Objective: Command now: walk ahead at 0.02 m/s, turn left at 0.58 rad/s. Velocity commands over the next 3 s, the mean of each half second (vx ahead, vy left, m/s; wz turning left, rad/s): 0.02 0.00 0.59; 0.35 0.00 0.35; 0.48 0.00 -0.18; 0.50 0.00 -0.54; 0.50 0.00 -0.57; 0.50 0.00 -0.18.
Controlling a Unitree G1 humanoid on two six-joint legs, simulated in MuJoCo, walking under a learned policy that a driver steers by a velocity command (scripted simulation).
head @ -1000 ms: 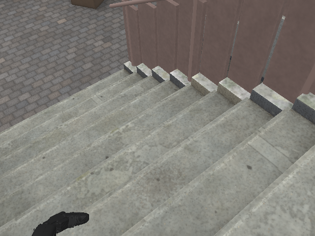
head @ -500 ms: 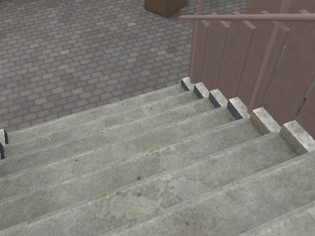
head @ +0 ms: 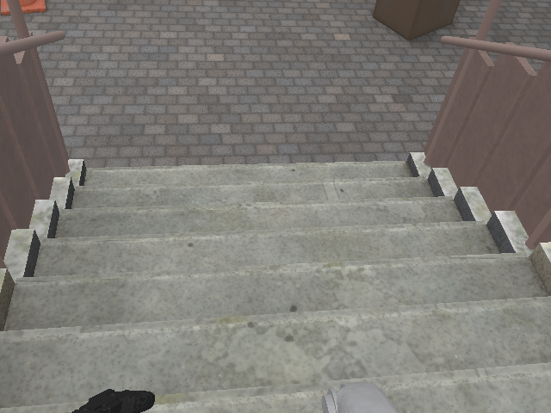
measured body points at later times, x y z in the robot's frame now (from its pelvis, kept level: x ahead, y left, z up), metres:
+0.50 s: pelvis -0.08 -0.09 +0.07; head -0.10 -0.11 +0.51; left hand -0.14 +0.19 -0.05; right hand +0.16 -0.31 -0.02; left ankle +0.10 +0.10 -0.53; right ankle -0.11 -0.16 -0.56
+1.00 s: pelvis +0.02 +0.01 +0.10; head +0.03 +0.00 +0.55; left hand -0.24 +0.14 -0.01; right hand +0.29 -0.11 -0.02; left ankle +0.14 +0.19 -0.59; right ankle -0.11 -0.16 -0.56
